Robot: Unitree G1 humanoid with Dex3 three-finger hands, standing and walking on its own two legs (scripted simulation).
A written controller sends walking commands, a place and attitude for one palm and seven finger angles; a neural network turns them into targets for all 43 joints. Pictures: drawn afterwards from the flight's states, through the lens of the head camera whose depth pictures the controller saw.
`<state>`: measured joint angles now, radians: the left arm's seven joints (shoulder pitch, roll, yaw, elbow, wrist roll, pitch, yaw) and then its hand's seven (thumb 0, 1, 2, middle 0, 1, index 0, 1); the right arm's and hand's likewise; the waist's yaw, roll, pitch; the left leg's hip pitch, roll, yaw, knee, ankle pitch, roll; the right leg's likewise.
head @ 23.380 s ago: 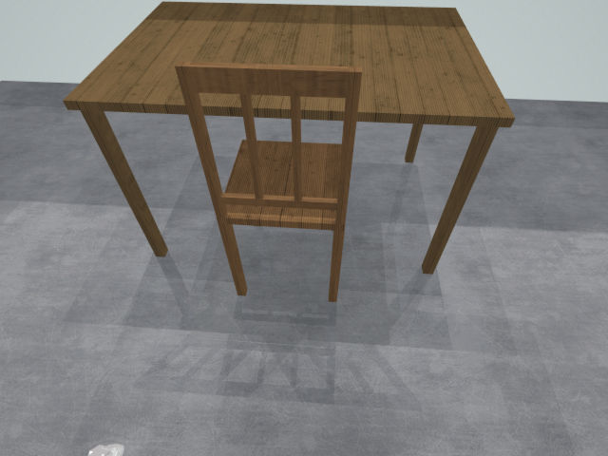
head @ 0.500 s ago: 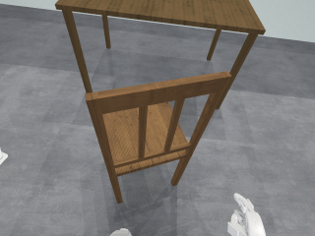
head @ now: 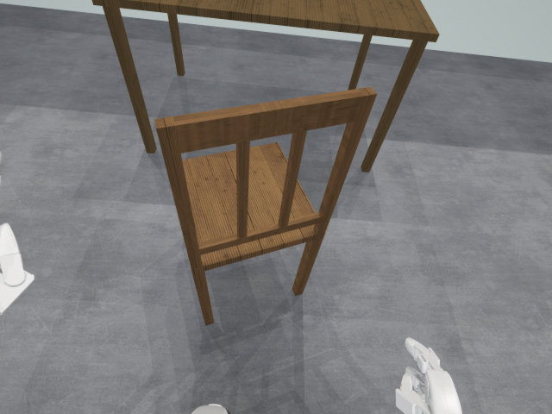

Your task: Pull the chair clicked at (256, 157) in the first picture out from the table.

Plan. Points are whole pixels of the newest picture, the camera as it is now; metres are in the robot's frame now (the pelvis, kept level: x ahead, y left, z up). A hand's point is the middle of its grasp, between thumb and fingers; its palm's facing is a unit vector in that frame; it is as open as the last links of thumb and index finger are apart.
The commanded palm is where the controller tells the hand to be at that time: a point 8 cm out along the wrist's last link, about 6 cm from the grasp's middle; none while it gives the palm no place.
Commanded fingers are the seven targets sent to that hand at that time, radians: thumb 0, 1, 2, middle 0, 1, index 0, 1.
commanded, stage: stop stepping back and stand still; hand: left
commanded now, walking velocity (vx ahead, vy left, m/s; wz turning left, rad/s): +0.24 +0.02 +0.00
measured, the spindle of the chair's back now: (242, 194) +0.53 +0.11 -0.08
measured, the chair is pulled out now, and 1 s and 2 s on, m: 0.63 0.63 0.63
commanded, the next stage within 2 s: let the arm hang, fingers relaxed in 1.02 s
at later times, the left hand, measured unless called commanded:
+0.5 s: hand out of the picture +0.11 +0.26 +0.17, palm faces +0.42 -0.77 -0.48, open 7.4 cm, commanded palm +0.05 +0.29 +0.18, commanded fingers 0.00 0.90 0.90 -0.20 -0.30 -0.20 -0.30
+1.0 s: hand out of the picture +0.13 +0.26 +0.16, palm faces +0.37 -0.79 -0.49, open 7.4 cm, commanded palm +0.07 +0.30 +0.18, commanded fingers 0.00 0.90 0.90 -0.20 -0.30 -0.20 -0.30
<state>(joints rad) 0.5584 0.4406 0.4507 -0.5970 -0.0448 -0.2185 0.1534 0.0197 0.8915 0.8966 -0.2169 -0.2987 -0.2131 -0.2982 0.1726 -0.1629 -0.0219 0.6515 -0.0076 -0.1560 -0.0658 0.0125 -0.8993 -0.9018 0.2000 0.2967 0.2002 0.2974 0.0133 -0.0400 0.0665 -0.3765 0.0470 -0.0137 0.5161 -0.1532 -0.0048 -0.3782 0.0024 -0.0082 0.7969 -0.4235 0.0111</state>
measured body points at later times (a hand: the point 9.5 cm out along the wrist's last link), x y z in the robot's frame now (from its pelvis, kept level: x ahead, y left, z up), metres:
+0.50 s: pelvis -0.09 -0.01 +0.00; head -0.09 +0.01 +0.45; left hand +0.08 +0.30 +0.19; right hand +0.04 -0.26 -0.08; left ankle -0.07 +0.09 -0.74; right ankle -0.09 -0.14 -0.73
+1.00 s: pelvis -0.07 -0.01 +0.01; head -0.05 +0.01 +0.46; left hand +0.11 +0.30 +0.19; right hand +0.10 -0.24 -0.07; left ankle -0.07 +0.09 -0.74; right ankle -0.08 -0.14 -0.73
